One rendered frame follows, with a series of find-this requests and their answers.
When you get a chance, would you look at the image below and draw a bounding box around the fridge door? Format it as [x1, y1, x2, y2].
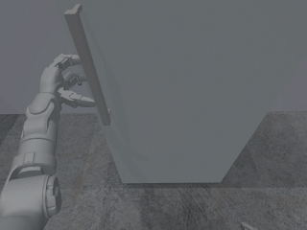
[54, 0, 307, 183]

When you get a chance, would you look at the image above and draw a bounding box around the left robot hand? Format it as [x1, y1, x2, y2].
[38, 54, 96, 108]

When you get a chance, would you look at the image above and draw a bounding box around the left robot forearm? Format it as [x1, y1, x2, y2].
[0, 93, 62, 218]

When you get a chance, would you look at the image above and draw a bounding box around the left robot upper arm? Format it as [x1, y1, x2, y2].
[0, 174, 62, 230]

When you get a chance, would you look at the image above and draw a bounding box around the handle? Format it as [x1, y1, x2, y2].
[64, 4, 111, 126]

